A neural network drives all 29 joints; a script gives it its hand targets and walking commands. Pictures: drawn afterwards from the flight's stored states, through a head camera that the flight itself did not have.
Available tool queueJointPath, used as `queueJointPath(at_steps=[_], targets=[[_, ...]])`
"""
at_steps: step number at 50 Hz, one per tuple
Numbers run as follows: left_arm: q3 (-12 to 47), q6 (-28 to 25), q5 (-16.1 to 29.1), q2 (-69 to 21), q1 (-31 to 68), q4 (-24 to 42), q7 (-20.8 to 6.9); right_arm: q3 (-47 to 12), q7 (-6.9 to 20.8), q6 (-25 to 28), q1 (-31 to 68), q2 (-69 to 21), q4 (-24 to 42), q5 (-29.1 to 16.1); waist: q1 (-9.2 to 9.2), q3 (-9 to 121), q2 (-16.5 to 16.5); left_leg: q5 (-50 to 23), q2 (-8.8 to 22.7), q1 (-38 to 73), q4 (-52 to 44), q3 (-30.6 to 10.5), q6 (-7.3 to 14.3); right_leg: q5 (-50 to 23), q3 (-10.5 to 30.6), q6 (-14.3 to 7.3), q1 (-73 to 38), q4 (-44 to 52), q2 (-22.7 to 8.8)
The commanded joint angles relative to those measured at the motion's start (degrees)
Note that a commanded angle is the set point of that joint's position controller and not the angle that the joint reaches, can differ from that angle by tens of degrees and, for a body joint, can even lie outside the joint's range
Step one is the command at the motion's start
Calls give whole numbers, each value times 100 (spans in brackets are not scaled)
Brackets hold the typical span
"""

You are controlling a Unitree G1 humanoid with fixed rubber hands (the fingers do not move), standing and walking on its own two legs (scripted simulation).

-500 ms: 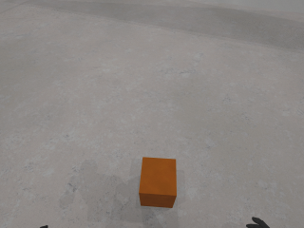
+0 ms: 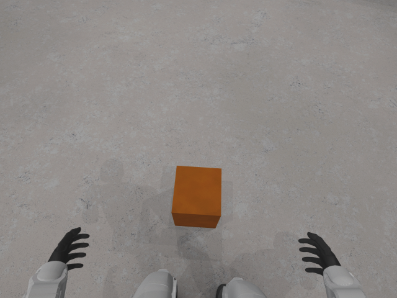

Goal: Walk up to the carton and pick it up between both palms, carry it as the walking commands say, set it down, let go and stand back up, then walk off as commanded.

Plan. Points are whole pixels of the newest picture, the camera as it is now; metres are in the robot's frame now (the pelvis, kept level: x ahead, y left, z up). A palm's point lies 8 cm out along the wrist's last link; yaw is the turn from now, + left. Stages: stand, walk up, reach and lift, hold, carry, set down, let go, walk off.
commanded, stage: reach and lift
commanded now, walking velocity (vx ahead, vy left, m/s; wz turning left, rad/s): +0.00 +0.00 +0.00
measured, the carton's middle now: (197, 198) +0.49 +0.04 -0.63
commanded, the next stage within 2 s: none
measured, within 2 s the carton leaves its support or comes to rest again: neither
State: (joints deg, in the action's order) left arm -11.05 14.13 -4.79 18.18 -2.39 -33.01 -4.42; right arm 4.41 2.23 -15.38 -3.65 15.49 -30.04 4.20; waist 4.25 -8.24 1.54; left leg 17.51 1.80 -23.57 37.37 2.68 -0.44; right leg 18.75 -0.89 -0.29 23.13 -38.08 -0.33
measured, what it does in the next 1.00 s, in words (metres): lowers itself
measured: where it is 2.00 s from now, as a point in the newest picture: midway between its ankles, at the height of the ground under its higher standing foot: outside the picture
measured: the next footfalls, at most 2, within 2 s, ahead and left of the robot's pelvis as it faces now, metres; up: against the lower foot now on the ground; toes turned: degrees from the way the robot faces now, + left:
none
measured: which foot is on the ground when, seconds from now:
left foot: down 0.00-1.00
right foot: down 0.00-1.00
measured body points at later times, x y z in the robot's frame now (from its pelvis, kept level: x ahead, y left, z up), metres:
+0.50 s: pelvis -0.06 +0.01 -0.05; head +0.13 +0.03 +0.36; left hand +0.27 +0.28 -0.15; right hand +0.31 -0.22 -0.14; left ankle +0.02 +0.12 -0.72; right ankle +0.01 -0.11 -0.72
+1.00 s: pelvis -0.06 +0.00 -0.07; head +0.23 +0.02 +0.27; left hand +0.42 +0.24 -0.19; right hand +0.43 -0.17 -0.19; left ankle +0.02 +0.12 -0.72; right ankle +0.01 -0.12 -0.72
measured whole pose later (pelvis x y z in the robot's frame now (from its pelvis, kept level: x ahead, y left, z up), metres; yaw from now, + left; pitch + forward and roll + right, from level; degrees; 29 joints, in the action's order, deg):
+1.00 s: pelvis -0.06 +0.00 -0.07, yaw +1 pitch +37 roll -1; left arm -15.2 12.5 0.2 16.7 57.4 -50.5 0.4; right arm 14.9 -4.8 -14.1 56.1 11.5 -46.2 -0.1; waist 0.0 -2.2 0.6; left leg 14.8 0.3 -76.6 54.5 -0.5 -0.2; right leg 16.8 -0.2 0.2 75.4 -55.3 0.2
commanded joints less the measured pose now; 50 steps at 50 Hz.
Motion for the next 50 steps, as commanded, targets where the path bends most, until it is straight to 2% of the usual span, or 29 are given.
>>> queueJointPath(at_steps=[1, 3, 5, 8, 11, 12, 13, 15, 16, 17, 19, 20, 21, 25, 26, 27, 30, 32, 33, 37, 38, 41, 43, 44, 46, 47, 48, 49, 50], targets=[[-434, -97, 22, 1216, 321, 625, 24, 274, -171, 99, 701, 754, 835, -61, 220, 1802, -56, -1788, -454, -127, 119, 83, -11, -1539, 250, 331, -436, 67, 291], [-405, -63, 109, 1222, 867, 758, 8, 253, -225, 14, 1106, 666, 857, -160, 200, 2033, -147, -1569, -439, -379, 341, 66, -19, -1326, 266, 322, -196, -148, 265], [-311, -10, 244, 1229, 1234, 750, -12, 370, -299, -78, 1405, 707, 845, -144, 58, 2366, -64, -1596, -435, -586, 535, 40, -14, -1425, 265, 319, -53, -340, 283], [-281, 118, 368, 1291, 1523, 625, -42, 429, -401, -272, 1538, 666, 748, -148, -21, 2829, 99, -1456, -437, -861, 722, 55, 6, -1450, 288, 304, -66, -506, 274], [-97, 304, 496, 1192, 1992, 595, -13, 491, -411, -439, 2014, 642, 593, -247, -160, 2927, -114, -1255, -393, -882, 775, -70, 14, -1115, 162, 235, 387, -625, 304], [-101, 348, 493, 1194, 2157, 570, 5, 497, -411, -474, 2276, 698, 520, -251, -115, 2955, -175, -1092, -378, -1062, 824, -87, -2, -956, 172, 208, 473, -674, 284], [-78, 405, 508, 1158, 2219, 536, 20, 469, -405, -521, 2344, 701, 416, -254, -158, 2991, -116, -1140, -371, -1103, 860, -102, 5, -961, 154, 198, 637, -703, 287], [-1, 461, 545, 1112, 2611, 543, 63, 558, -400, -558, 2713, 736, 245, -251, -268, 3122, -253, -1052, -364, -1128, 847, -167, -2, -812, 113, 143, 911, -779, 294], [34, 477, 588, 1067, 2883, 528, 79, 514, -375, -565, 2998, 710, 222, -311, -265, 3131, -325, -966, -333, -1167, 886, -206, 0, -700, 112, 122, 1107, -829, 273], [86, 515, 628, 1006, 2958, 489, 97, 586, -358, -554, 3152, 821, 218, -303, -376, 3314, -281, -1060, -320, -1015, 913, -247, -7, -713, 83, 100, 1247, -827, 300], [52, 545, 630, 933, 3349, 508, 179, 654, -329, -562, 3579, 883, 43, -303, -374, 3524, -515, -934, -312, -911, 886, -288, -60, -459, 25, 49, 1615, -870, 294], [20, 573, 616, 907, 3442, 432, 225, 682, -302, -569, 3716, 936, -24, -276, -358, 3662, -478, -939, -272, -884, 877, -336, -70, -413, -12, 35, 1761, -903, 305], [72, 581, 648, 779, 3564, 392, 260, 680, -274, -544, 3819, 888, -72, -329, -423, 3687, -530, -1036, -265, -763, 878, -373, -82, -420, -60, 23, 1980, -885, 301], [-175, 580, 576, 812, 4330, 254, 403, 715, -215, -496, 4817, 876, -41, -351, -184, 4091, -391, -648, -258, -1164, 933, -305, -28, -141, -43, 54, 2237, -947, 267], [-163, 584, 575, 771, 4496, 256, 440, 725, -212, -514, 4895, 867, -185, -351, -235, 4177, -327, -538, -253, -1222, 913, -311, -33, -81, -74, 61, 2290, -970, 272], [-237, 606, 514, 797, 4625, 162, 469, 734, -228, -528, 5093, 848, -133, -360, -174, 4400, -325, -503, -244, -1189, 932, -278, -20, -73, -64, 80, 2279, -963, 272], [-248, 577, 588, 732, 5235, 126, 540, 741, -228, -512, 5771, 890, -234, -425, -163, 4723, -213, -489, -272, -1364, 989, -246, -36, -73, -87, 106, 2382, -1022, 303], [-212, 550, 614, 724, 5610, -95, 573, 796, -280, -476, 6055, 855, -416, -364, -256, 4785, -131, -461, -305, -1548, 1015, -203, -47, -122, -97, 131, 2444, -1043, 317], [-260, 517, 633, 758, 5783, -101, 590, 834, -308, -443, 6253, 861, -325, -362, -227, 5042, -97, -462, -321, -1551, 1059, -181, -41, -152, -105, 150, 2367, -1095, 333], [-368, 320, 563, 715, 6152, -438, 614, 926, -434, -286, 6417, 721, -682, -312, -284, 5517, -55, -1142, -431, -1712, 1246, -122, -50, -810, -88, 207, 2371, -1181, 388], [-334, 216, 614, 617, 6260, -442, 612, 900, -464, -210, 6495, 622, -767, -360, -301, 5607, -166, -1449, -447, -1743, 1293, -109, -54, -1110, -85, 209, 2399, -1236, 393], [-481, -27, 525, 725, 6522, -742, 571, 946, -589, 17, 6696, 467, -867, -353, -278, 5917, -69, -1952, -509, -1943, 1451, -121, -24, -1595, -78, 281, 2492, -1333, 438], [-491, -170, 480, 718, 6810, -791, 536, 1079, -652, 145, 6905, 501, -801, -351, -345, 6148, -149, -2116, -542, -1986, 1502, -178, -34, -1792, -51, 291, 2565, -1367, 450], [-477, -232, 484, 733, 6945, -788, 535, 1125, -685, 196, 6976, 543, -823, -328, -441, 6256, -177, -2213, -535, -2051, 1567, -194, -33, -1934, -53, 290, 2607, -1428, 454], [-460, -344, 513, 659, 7296, -783, 513, 1130, -712, 302, 7237, 403, -797, -403, -424, 6380, -295, -2510, -527, -1990, 1640, -271, -32, -2086, -15, 289, 2862, -1476, 445], [-478, -368, 496, 655, 7376, -821, 506, 1110, -716, 319, 7194, 369, -846, -385, -472, 6613, -220, -2661, -528, -1834, 1689, -262, -33, -2178, -60, 303, 2897, -1498, 470], [-507, -391, 485, 643, 7460, -852, 501, 1118, -737, 362, 7311, 335, -799, -418, -373, 6711, -294, -2749, -532, -1819, 1752, -259, -20, -2231, -3, 299, 2909, -1521, 454], [-492, -408, 498, 638, 7736, -888, 483, 1135, -746, 392, 7562, 326, -725, -408, -433, 6715, -220, -2722, -522, -1940, 1751, -292, -18, -2225, -3, 315, 3004, -1561, 453], [-545, -433, 474, 607, 7870, -909, 476, 1147, -747, 413, 7633, 267, -727, -459, -380, 6826, -306, -2785, -507, -1826, 1775, -300, -11, -2215, 7, 312, 3090, -1569, 443]])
